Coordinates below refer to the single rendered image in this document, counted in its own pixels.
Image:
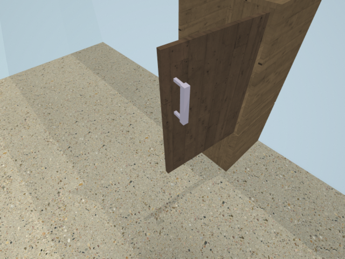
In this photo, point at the cupboard door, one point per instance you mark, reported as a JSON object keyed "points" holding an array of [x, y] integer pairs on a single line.
{"points": [[217, 64]]}

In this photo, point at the handle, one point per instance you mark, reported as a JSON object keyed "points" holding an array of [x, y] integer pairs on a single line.
{"points": [[184, 101]]}

